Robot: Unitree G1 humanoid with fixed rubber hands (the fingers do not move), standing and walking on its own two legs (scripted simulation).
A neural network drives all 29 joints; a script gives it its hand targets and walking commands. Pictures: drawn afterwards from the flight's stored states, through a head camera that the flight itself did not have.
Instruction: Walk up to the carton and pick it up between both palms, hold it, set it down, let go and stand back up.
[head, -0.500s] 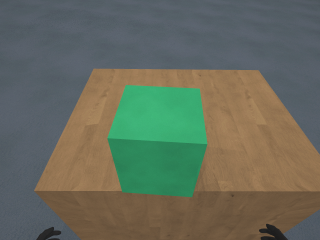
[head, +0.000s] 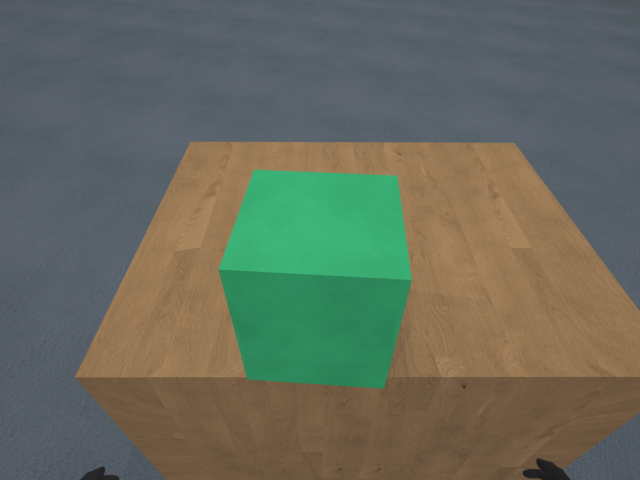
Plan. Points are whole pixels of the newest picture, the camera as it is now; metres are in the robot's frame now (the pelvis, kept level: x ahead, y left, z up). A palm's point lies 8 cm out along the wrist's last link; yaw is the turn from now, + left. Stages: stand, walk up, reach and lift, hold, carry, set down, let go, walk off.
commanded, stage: stand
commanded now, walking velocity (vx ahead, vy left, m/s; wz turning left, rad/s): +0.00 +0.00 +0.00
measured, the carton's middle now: (320, 280) +0.41 +0.01 +0.04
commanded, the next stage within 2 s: none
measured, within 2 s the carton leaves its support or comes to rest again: neither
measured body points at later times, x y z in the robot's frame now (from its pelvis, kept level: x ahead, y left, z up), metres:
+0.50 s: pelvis +0.00 +0.00 +0.00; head -0.02 +0.00 +0.45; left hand +0.12 +0.31 -0.08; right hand +0.13 -0.31 -0.10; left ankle +0.01 +0.13 -0.74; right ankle -0.01 -0.12 -0.74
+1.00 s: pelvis +0.00 +0.00 +0.00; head -0.02 +0.00 +0.45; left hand +0.11 +0.31 -0.08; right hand +0.12 -0.31 -0.10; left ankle +0.01 +0.13 -0.74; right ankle -0.01 -0.12 -0.74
